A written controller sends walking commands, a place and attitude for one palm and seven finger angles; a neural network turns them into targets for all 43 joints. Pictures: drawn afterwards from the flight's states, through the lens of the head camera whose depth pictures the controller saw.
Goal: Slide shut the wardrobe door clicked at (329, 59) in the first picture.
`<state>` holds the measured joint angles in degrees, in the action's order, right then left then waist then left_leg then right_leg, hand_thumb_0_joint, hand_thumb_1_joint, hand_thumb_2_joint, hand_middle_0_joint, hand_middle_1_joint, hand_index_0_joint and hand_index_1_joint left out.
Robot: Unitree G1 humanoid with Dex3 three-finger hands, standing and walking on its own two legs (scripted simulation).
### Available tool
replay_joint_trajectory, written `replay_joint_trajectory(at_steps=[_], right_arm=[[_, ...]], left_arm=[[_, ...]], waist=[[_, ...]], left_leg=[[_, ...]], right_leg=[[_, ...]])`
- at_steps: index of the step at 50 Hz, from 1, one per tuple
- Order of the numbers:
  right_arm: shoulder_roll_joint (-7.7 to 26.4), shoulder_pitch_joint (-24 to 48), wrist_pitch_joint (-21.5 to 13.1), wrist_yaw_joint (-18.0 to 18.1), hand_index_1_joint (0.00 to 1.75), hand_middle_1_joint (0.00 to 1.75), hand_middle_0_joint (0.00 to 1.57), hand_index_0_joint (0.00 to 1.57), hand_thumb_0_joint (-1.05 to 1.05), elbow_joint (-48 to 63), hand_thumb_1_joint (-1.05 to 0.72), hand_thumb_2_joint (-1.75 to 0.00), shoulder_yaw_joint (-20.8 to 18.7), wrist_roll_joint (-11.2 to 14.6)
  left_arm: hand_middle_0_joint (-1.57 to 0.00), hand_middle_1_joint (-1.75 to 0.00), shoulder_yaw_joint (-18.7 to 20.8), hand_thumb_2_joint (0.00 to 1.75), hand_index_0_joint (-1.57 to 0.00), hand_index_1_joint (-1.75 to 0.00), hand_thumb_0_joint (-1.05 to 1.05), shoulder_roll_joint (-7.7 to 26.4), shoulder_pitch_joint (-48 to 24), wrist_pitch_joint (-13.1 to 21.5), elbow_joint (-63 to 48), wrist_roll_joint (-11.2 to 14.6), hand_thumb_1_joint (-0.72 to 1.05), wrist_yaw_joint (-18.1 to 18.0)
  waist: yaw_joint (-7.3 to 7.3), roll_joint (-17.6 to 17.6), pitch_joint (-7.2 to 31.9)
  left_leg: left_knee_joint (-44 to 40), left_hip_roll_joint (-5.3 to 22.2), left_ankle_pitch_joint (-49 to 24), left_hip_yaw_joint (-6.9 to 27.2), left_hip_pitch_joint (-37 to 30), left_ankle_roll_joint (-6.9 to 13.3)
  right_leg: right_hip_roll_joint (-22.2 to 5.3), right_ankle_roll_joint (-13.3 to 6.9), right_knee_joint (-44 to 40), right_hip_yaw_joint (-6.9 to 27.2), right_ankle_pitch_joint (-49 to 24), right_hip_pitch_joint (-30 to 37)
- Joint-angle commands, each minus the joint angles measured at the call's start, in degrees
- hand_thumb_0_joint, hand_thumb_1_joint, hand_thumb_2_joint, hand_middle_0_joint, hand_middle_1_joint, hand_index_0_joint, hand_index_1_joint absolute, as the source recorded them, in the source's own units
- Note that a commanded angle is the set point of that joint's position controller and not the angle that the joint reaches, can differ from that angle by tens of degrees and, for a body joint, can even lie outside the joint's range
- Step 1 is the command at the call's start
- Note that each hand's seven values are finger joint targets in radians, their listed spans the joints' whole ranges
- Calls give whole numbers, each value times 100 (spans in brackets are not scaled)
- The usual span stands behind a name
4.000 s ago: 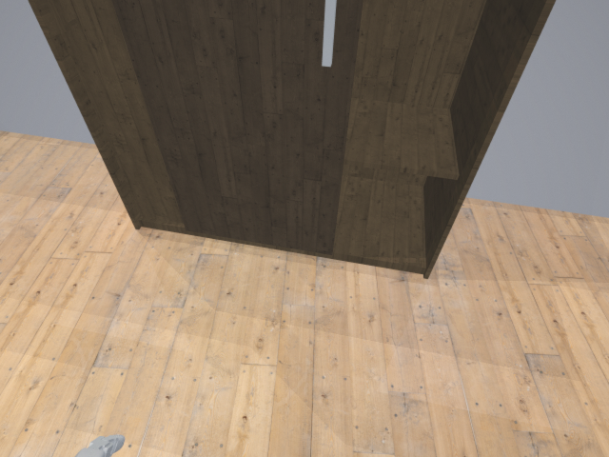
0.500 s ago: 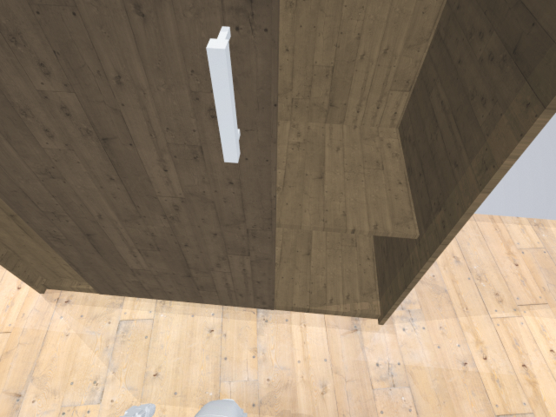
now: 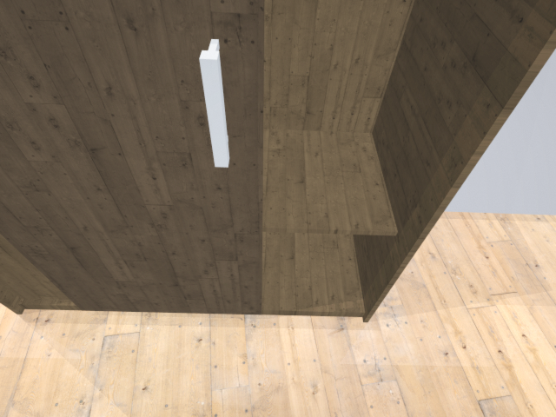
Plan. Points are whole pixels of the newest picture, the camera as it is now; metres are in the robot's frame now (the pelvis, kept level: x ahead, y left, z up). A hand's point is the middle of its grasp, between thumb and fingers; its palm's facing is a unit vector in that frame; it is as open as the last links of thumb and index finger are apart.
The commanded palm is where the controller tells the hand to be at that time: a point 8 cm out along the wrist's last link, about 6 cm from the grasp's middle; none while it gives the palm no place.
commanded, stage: come to a stop and stand still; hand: left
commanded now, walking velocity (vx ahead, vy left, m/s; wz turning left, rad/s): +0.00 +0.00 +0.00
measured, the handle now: (218, 108) +0.51 +0.12 +0.17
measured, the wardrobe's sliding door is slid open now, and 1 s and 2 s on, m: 0.38 0.38 0.38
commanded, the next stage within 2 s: look again from close up in 1.16 s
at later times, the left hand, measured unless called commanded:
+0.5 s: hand out of the picture -0.02 +0.09 -0.18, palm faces +0.09 -0.98 -0.17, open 7.3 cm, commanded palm none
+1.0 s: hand out of the picture +0.01 +0.13 -0.18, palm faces +0.08 -0.98 -0.19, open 7.4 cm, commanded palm none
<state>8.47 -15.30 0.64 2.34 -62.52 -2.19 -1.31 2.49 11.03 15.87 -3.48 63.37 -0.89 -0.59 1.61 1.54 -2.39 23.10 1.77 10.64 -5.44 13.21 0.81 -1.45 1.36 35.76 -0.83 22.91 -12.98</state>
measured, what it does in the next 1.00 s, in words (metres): steps on the spot: right foot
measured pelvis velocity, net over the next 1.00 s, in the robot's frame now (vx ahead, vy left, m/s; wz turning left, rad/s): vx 0.04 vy -0.04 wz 0.02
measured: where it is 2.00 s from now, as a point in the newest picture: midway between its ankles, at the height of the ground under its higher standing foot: outside the picture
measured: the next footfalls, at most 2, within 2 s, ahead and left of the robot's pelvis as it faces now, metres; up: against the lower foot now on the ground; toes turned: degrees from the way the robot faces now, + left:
right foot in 0.04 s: +0.00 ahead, -0.13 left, +0.00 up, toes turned -1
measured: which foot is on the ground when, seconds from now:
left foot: down 0.00-1.00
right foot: up 0.00-0.02, down 0.04-1.00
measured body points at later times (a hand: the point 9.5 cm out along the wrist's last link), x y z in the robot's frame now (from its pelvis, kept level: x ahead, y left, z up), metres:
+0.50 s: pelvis +0.02 -0.06 +0.00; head +0.03 -0.07 +0.45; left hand -0.02 +0.14 -0.16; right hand -0.01 -0.27 -0.17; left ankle +0.02 +0.11 -0.74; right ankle -0.04 -0.12 -0.74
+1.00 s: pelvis +0.04 -0.04 +0.00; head +0.04 -0.04 +0.45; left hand +0.01 +0.18 -0.16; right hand +0.04 -0.26 -0.17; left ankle +0.02 +0.11 -0.74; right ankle -0.04 -0.12 -0.74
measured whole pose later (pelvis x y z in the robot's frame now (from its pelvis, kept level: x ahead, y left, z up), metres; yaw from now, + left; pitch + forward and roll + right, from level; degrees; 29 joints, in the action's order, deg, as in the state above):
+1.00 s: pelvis +0.04 -0.04 +0.00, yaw +1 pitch -1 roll +1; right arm 8.5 -14.4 0.2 2.9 -65.8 -0.1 -0.6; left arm 0.6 7.8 17.6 0.5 66.1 -0.3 -2.3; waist -0.2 0.5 -1.4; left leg 23.5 3.0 13.7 -2.5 8.7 -2.6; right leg 0.8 -2.1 21.7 -3.2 19.2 -1.8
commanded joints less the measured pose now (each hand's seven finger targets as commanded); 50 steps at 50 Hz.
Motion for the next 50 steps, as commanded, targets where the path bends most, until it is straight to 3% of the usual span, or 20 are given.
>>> replay_joint_trajectory(at_steps=[1,2,3,4,5,6,7,9,10,13,17,21,27,32,50], right_arm=[[764,-301,-52,8,30,30,20,20,0,55,-90,-90,-148,76],[491,-353,-58,-12,30,30,20,20,0,42,-90,-90,-75,122],[283,-276,-51,-47,30,30,20,20,0,47,-90,-90,24,110],[229,-257,-42,-83,30,30,20,20,0,29,-90,-90,44,71],[184,-271,7,-76,30,30,20,20,0,-32,-90,-90,56,24],[265,-306,1,-67,30,30,20,20,0,-96,-90,-90,66,14],[243,-465,-12,-56,30,30,20,20,0,-186,-90,-90,82,24],[272,-644,-43,-24,30,30,20,20,0,-321,-90,-90,118,44],[278,-664,-44,-19,30,30,20,20,0,-368,-90,-90,119,58],[250,-603,1,-12,30,30,20,20,0,-380,-90,-90,136,50],[238,-646,4,18,30,30,20,20,0,-385,-90,-90,142,56],[246,-599,-8,46,30,30,20,20,0,-340,-90,-90,134,76],[247,-475,-41,98,30,30,20,20,0,-302,-90,-90,139,95],[246,-430,-43,119,30,30,20,20,0,-282,-90,-90,148,97],[486,-297,-117,88,30,30,20,20,0,-204,-90,-90,162,78]], left_arm=[[-20,-30,14,90,-20,-30,0,282,661,233,-41,-18,90,-83],[-20,-30,-2,90,-20,-30,0,465,549,304,-46,-24,90,-122],[-20,-30,-24,90,-20,-30,0,617,311,342,-60,7,90,-129],[-20,-30,-50,90,-20,-30,0,609,212,353,-105,19,90,-127],[-20,-30,-34,90,-20,-30,0,533,161,401,-71,15,90,-146],[-20,-30,-85,90,-20,-30,0,380,149,413,-36,32,90,-151],[-20,-30,-116,90,-20,-30,0,306,135,427,-25,53,90,-160],[-20,-30,-148,90,-20,-30,0,211,258,446,37,98,90,-170],[-20,-30,-140,90,-20,-30,0,200,304,437,39,97,90,-178],[-20,-30,-115,90,-20,-30,0,277,366,405,49,95,90,-185],[-20,-30,-101,90,-20,-30,0,265,471,419,66,96,90,-197],[-20,-30,-87,90,-20,-30,0,227,585,433,98,85,90,-218],[-20,-30,-77,90,-20,-30,0,154,817,450,212,72,90,-250],[-20,-30,-80,90,-20,-30,0,103,863,429,268,57,90,-247],[-20,-30,-99,90,-20,-30,0,213,682,432,191,58,90,-208]], waist=[[-215,-384,294],[-135,234,267],[-82,680,6],[-69,542,-98],[-77,1207,-265],[-87,1113,-496],[-24,934,-526],[-35,409,-453],[-75,169,-416],[-111,-59,-693],[-108,-64,-473],[-130,114,-246],[-159,26,40],[-143,-102,-186],[-189,-124,-86]], left_leg=[[-292,798,262,925,274,199],[54,471,632,558,522,-29],[163,216,830,339,396,-143],[225,190,696,365,101,-142],[346,190,580,330,101,-129],[350,233,376,361,104,-128],[187,289,60,407,-16,-133],[-120,381,-565,524,-272,-125],[-104,401,-588,534,-224,-123],[-100,396,-399,482,-196,-177],[-26,394,-462,427,-268,-189],[58,365,-527,371,-266,-185],[163,382,-887,330,-441,-166],[129,434,-1080,368,-524,-138],[-92,500,-1519,533,-702,-44]], right_leg=[[-199,-107,-1822,123,-1252,898],[-820,-302,-2061,823,-985,894],[-1190,-523,-2345,1097,-584,306],[-1255,-616,-2441,1072,-298,-106],[-998,-593,-2541,1040,-388,-265],[-927,-579,-2432,911,-919,-271],[-832,-559,-2252,736,-1316,-217],[-572,-424,-1966,481,-1719,-72],[-518,-368,-1985,425,-1612,38],[-494,-329,-2183,512,-1029,-160],[-496,-259,-2149,504,-1578,85],[-524,-117,-2018,424,-2504,405],[-523,-56,-1715,316,-3852,722],[-475,-118,-1728,240,-3532,575],[-463,-256,-1715,157,-2833,676]])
